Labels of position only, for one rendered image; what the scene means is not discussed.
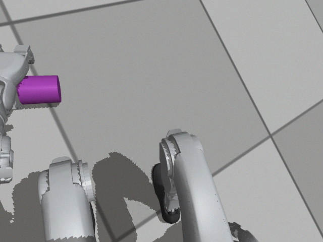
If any right robot hand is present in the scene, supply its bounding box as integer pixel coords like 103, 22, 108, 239
228, 222, 259, 242

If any can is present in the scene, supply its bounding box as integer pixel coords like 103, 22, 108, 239
16, 75, 61, 104

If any left robot arm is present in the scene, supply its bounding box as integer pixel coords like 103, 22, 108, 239
0, 77, 17, 184

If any left robot hand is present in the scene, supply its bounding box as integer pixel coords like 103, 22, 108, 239
0, 44, 35, 110

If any right robot foot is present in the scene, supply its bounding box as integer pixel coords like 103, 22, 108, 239
152, 163, 180, 224

